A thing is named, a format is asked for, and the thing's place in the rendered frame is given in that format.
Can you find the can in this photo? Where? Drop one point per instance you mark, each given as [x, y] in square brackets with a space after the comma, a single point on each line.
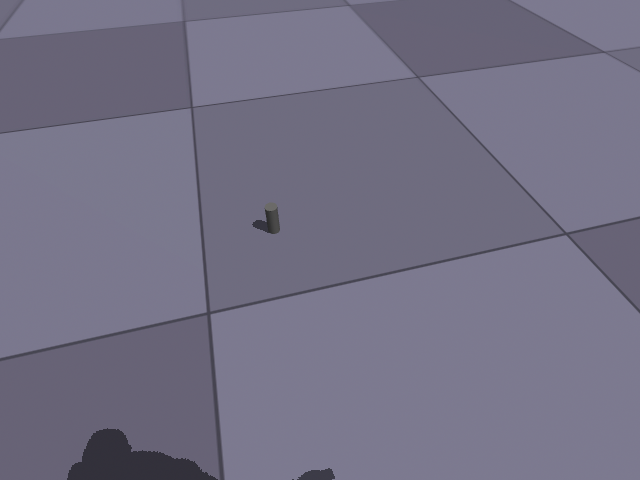
[272, 218]

